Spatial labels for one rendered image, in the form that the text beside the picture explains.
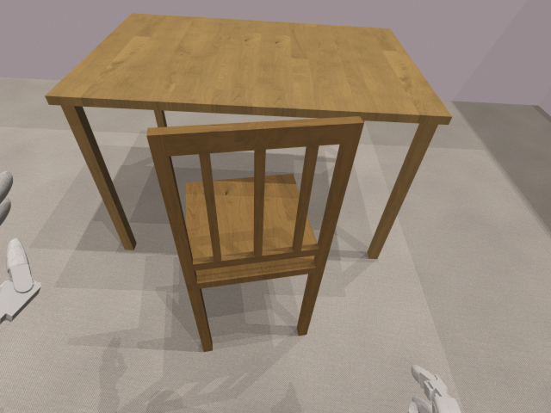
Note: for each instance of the chair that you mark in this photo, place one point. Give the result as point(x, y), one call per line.
point(254, 228)

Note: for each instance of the table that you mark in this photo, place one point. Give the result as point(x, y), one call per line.
point(229, 66)

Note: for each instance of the robot right hand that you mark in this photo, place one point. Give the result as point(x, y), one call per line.
point(435, 390)

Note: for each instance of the robot left hand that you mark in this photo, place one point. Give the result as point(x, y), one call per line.
point(16, 294)

